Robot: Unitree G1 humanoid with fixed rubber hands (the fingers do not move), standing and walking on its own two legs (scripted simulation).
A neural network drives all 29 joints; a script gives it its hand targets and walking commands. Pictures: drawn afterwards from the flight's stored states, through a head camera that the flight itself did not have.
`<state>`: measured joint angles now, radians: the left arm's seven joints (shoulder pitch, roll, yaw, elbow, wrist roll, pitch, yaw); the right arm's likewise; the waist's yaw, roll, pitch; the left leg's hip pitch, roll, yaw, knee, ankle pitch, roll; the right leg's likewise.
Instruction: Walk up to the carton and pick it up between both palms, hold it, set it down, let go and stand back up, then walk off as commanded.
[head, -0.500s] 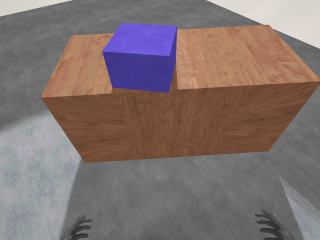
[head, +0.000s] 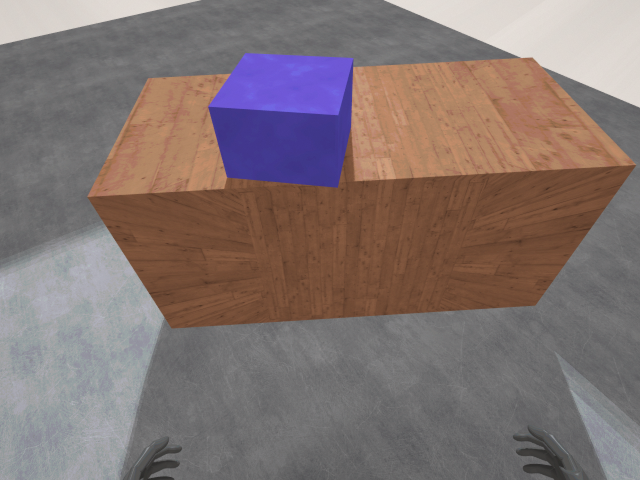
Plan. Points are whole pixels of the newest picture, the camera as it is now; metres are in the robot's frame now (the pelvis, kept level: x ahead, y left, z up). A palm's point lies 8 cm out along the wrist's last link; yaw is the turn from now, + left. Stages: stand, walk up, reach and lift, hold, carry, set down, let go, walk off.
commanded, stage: stand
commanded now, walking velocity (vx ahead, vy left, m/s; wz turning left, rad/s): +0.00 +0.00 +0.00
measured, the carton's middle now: (289, 118) +0.90 +0.10 -0.03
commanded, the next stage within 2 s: walk up in 1.48 s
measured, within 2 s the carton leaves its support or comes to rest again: neither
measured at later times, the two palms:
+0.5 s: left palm out of the picture +0.10 +0.27 -0.09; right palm out of the picture +0.11 -0.27 -0.08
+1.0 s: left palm out of the picture +0.09 +0.27 -0.10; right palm out of the picture +0.10 -0.28 -0.09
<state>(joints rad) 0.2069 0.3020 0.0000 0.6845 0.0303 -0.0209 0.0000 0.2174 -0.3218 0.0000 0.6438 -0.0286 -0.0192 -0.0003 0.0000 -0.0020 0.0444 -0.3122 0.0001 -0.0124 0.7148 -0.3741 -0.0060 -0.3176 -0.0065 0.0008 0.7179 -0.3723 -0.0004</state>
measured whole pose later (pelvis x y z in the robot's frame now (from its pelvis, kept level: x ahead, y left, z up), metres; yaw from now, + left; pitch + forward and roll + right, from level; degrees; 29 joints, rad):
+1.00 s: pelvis -0.02 +0.00 +0.00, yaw +0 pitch -3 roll +0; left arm 0.21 0.31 0.00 0.78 0.03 -0.02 0.00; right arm 0.22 -0.33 0.00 0.73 -0.03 -0.02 0.00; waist 0.00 0.00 0.04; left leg -0.31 0.00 -0.01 0.71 -0.34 -0.01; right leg -0.32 -0.01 0.00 0.72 -0.34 0.00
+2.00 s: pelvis +0.02 +0.06 -0.01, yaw +1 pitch -3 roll -2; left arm 0.32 0.42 0.00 0.81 0.03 -0.04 -0.02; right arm 0.33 -0.45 0.00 0.77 -0.04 -0.07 0.06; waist 0.00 -0.01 0.04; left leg -0.41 0.01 0.01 0.80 -0.32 0.02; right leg -0.34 -0.04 0.02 0.89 -0.44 0.00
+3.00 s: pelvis +0.22 +0.07 -0.01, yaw +3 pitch -3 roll -2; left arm 0.33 0.45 0.00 0.81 0.01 -0.07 -0.02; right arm 0.21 -0.42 0.00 0.77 -0.02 -0.07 0.05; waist 0.00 0.00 0.12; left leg -0.47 -0.02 -0.03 0.79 -0.26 0.04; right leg -0.33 -0.03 0.00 0.95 -0.47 -0.01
